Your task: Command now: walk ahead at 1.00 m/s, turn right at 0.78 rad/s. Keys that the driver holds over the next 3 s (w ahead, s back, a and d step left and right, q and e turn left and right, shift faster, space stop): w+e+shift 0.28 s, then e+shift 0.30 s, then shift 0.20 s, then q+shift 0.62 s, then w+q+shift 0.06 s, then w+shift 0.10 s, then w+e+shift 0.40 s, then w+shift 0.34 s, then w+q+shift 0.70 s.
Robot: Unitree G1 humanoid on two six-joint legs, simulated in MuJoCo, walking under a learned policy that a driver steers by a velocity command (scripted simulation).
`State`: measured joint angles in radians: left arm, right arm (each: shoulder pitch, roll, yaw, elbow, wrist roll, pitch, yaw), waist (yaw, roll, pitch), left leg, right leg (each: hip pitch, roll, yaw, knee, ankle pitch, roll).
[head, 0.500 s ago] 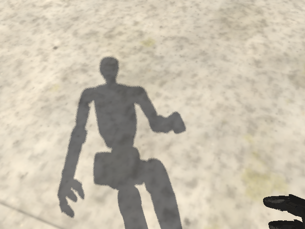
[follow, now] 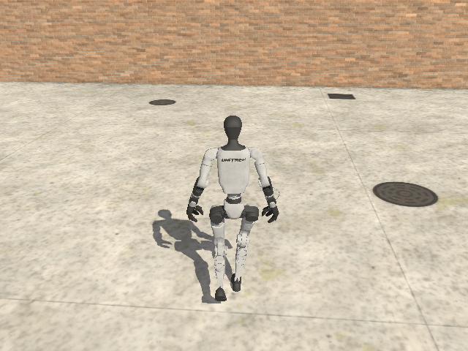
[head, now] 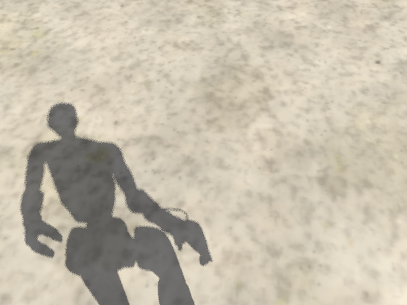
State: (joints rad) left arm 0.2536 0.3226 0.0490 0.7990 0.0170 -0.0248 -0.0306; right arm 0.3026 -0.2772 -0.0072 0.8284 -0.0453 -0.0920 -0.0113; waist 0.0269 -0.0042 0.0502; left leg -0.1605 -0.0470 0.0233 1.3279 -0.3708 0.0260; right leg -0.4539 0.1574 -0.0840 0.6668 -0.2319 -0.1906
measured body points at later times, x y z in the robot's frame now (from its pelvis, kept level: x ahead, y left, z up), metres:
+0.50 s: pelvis +0.45 +0.01 +0.03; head +0.51 -0.02 +0.47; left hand +0.70 +0.24 -0.07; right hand +0.47 -0.31 -0.07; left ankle +0.54 +0.11 -0.71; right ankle +0.34 -0.05 -0.60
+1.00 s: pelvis +0.65 -0.07 +0.02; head +0.69 -0.10 +0.47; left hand +0.95 +0.02 -0.07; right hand +0.61 -0.38 -0.09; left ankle +0.76 +0.04 -0.67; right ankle +0.66 -0.19 -0.71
